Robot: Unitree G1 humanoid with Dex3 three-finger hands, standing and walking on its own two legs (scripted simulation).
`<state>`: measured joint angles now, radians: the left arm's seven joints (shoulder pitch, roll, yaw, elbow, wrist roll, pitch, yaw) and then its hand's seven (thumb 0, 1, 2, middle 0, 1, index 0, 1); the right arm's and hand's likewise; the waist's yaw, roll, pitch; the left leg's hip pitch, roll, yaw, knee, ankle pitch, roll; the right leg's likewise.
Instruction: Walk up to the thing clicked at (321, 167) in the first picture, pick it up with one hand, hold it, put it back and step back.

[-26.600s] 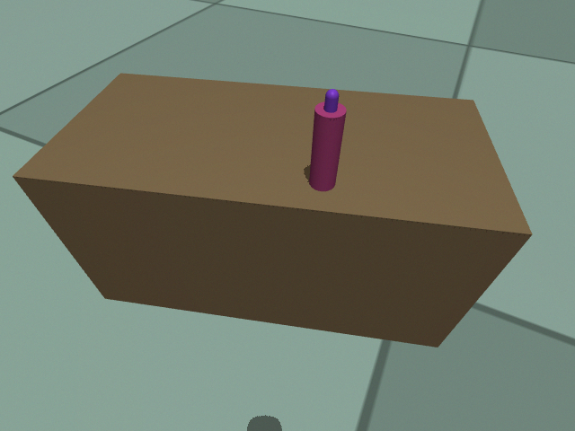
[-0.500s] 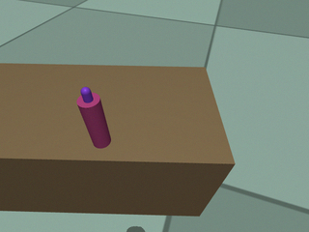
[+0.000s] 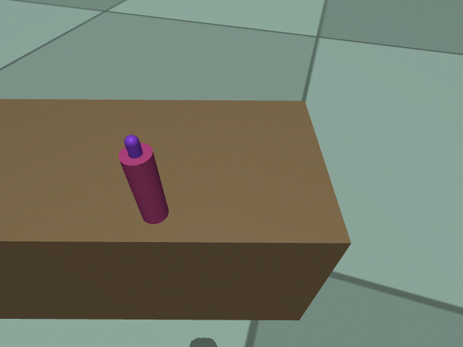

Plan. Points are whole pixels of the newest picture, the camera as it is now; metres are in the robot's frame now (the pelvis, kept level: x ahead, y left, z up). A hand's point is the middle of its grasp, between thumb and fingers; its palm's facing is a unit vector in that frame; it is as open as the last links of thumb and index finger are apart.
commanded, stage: stand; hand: left
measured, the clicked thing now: (144, 180) +0.47 +0.21 +0.00
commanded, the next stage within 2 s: step back in 1.74 s
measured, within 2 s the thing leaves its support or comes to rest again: neither
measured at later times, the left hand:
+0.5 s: hand out of the picture +0.08 +0.24 -0.16, palm faces -0.04 -0.94 -0.33, open 7.4 cm
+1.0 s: hand out of the picture +0.08 +0.25 -0.16, palm faces -0.04 -0.94 -0.33, open 7.4 cm
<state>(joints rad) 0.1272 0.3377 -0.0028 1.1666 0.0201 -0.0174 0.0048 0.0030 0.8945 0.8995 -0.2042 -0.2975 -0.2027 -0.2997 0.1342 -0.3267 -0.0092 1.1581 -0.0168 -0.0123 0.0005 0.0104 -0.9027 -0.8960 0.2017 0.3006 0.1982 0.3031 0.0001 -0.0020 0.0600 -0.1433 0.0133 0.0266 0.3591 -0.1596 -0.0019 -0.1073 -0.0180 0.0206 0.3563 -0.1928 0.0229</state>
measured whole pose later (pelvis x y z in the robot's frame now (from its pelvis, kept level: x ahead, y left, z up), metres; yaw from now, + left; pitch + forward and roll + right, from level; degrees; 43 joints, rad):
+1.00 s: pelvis +0.01 +0.00 +0.00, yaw +0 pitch -2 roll +0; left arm 0.12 0.34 0.00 1.16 0.01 -0.01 0.00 0.00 0.91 0.90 -0.20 -0.30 -0.20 -0.30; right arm 0.12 -0.34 0.00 1.16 -0.01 -0.01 0.01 0.01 -0.90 -0.90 0.20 0.30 0.20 0.30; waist -0.01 0.00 0.05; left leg -0.12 0.01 0.04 0.32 -0.16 0.00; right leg -0.08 -0.02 0.03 0.31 -0.18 0.03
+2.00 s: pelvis -0.02 -0.02 -0.02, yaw -1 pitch -2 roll +1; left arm 0.10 0.40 0.05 1.00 0.01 0.03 0.01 0.00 0.91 0.90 -0.20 -0.30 -0.20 -0.30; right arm 0.04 -0.38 -0.06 1.01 0.00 0.05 0.01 0.01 -0.90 -0.90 0.20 0.30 0.20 0.30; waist 0.00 0.00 0.17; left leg -0.31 0.05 0.03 0.60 -0.25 0.00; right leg -0.30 0.01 0.01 0.63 -0.30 -0.02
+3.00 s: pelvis -0.24 +0.00 -0.01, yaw -2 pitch +0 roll +2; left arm 0.17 0.34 0.06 0.82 0.04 0.03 0.01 0.01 0.90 0.90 -0.21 -0.30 -0.21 -0.30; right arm 0.13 -0.40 -0.04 0.87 0.01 0.05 -0.02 0.01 -0.90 -0.90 0.20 0.30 0.20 0.30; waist 0.03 0.02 0.15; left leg -0.43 -0.10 -0.14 1.11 -0.52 -0.02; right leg -0.32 0.00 0.07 0.59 -0.26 -0.01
